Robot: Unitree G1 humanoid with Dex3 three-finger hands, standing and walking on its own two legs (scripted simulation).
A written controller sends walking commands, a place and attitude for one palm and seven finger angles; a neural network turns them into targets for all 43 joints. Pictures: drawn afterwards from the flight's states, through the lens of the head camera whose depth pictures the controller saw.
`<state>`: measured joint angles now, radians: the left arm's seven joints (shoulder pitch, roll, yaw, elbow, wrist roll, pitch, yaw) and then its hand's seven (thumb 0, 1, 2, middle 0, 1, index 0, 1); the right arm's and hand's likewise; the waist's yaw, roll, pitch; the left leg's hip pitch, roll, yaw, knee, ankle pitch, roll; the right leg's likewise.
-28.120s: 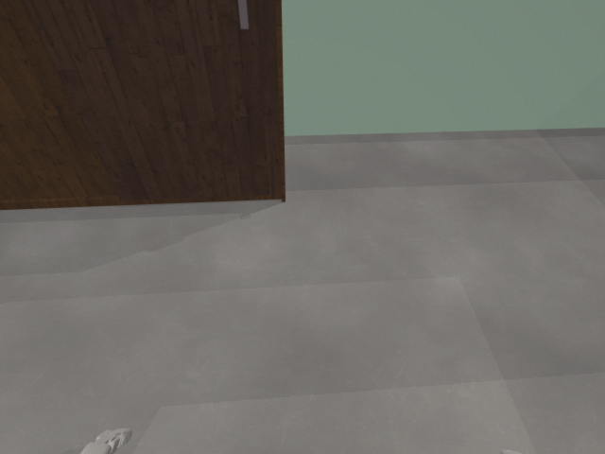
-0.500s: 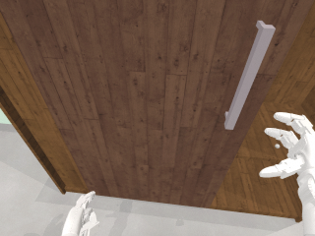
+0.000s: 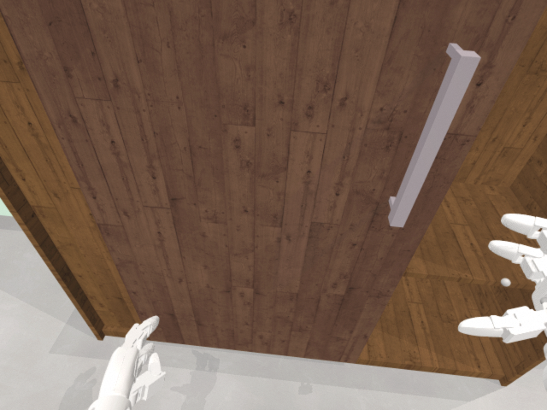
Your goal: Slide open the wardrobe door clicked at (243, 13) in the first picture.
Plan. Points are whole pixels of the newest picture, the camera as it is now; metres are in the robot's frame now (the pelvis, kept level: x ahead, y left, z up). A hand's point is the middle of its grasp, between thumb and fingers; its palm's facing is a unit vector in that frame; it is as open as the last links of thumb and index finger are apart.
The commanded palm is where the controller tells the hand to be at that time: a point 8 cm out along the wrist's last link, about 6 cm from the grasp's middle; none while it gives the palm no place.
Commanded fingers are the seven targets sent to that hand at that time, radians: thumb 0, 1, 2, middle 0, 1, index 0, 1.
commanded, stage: draw the hand back to the body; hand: right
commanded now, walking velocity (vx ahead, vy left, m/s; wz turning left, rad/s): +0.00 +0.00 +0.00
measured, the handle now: (421, 146) +0.46 -0.23 +0.20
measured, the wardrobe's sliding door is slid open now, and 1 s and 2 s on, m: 0.53 0.53 0.53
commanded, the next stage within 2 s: step back with the hand held close in 0.98 s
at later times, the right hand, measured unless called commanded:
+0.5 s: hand (515, 286) +0.22 -0.27 +0.17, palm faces +0.41 +0.84 -0.35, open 9.8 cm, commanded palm +0.17 -0.31 +0.18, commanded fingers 0.00 -0.75 -0.83 0.20 0.38 0.20 0.38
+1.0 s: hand (531, 299) +0.20 -0.27 +0.17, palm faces +0.43 +0.83 -0.34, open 7.4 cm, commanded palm +0.16 -0.31 +0.18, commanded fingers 0.00 -0.90 -0.90 0.20 0.30 0.20 0.30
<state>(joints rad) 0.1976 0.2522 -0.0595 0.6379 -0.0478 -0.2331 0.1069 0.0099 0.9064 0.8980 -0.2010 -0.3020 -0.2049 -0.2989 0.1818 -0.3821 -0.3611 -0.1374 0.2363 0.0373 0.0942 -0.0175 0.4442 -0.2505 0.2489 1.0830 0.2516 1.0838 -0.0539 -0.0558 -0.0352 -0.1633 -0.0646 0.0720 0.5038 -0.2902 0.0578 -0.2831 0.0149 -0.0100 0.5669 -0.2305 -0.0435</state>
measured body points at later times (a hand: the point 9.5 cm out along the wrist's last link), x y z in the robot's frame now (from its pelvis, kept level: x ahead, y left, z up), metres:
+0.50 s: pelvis +0.02 -0.01 +0.01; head -0.01 +0.00 +0.46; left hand +0.21 +0.21 -0.07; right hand +0.20 -0.31 +0.19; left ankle -0.01 +0.08 -0.73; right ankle +0.05 -0.09 -0.73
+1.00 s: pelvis +0.01 -0.01 +0.01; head -0.02 +0.00 +0.46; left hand +0.20 +0.21 -0.07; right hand +0.17 -0.31 +0.19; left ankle -0.01 +0.08 -0.73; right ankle +0.05 -0.09 -0.73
